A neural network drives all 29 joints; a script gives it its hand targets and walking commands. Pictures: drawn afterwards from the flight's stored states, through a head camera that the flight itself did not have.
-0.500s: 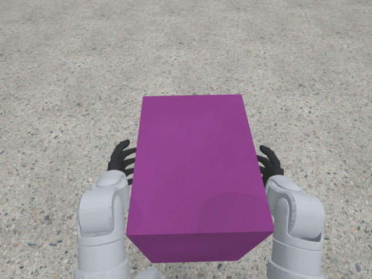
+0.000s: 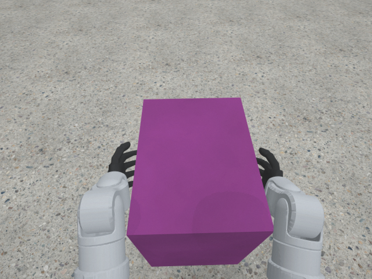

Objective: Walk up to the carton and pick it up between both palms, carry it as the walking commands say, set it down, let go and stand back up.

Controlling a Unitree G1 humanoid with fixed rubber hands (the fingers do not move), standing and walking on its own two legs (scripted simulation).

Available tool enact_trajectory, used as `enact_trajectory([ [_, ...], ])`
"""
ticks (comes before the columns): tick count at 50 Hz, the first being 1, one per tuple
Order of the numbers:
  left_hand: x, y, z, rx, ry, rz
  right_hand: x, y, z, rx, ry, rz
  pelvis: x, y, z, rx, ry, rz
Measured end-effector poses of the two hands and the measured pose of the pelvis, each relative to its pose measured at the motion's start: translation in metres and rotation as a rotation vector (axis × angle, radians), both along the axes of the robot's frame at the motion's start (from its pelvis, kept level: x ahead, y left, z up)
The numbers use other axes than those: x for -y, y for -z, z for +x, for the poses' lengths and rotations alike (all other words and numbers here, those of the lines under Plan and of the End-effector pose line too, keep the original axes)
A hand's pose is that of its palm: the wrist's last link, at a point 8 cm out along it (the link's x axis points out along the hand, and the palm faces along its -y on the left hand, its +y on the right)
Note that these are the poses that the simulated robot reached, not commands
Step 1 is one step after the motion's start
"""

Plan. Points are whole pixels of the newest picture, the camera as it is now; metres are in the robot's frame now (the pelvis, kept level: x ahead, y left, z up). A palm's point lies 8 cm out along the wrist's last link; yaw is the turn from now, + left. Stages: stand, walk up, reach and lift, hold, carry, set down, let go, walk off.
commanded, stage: carry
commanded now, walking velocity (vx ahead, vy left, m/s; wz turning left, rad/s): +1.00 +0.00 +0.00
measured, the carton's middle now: (193, 187) +0.32 +0.00 +0.03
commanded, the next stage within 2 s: none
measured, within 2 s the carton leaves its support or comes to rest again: neither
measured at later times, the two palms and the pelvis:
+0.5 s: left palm (151, 51) +0.77 +0.13 +0.12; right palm (242, 56) +0.75 -0.16 +0.12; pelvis +0.47 +0.00 +0.01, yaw -4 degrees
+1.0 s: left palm (165, 5) +1.23 +0.12 +0.11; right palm (228, 10) +1.21 -0.17 +0.09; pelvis +0.94 -0.02 +0.00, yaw -4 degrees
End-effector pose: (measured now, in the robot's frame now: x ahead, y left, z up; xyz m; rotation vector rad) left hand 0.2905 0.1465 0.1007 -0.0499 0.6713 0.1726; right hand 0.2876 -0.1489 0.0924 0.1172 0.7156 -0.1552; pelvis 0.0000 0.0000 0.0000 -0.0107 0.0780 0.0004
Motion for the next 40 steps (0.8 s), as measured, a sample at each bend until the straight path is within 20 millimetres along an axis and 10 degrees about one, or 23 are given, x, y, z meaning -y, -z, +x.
enact_trajectory([
  [15,-0.021,-0.003,0.288,0.006,0.012,-0.002,-0.022,0.003,0.28,0.008,0.005,-0.003,-0.027,0.002,0.288,0.036,0.044,0.022],
  [22,-0.002,-0.014,0.415,0.002,0.045,-0.014,-0.002,-0.017,0.402,0.004,0.038,-0.024,-0.013,-0.017,0.411,0.014,0.065,0.003],
  [30,0.037,-0.003,0.572,0.064,0.046,-0.013,0.037,-0.009,0.56,0.065,0.047,-0.018,0.025,0.009,0.568,0.034,0.037,-0.008],
  [40,0.026,-0.007,0.743,0.009,-0.016,0.007,0.026,-0.005,0.747,0.013,-0.018,0.003,0.03,-0.006,0.744,-0.001,-0.016,0.014],
])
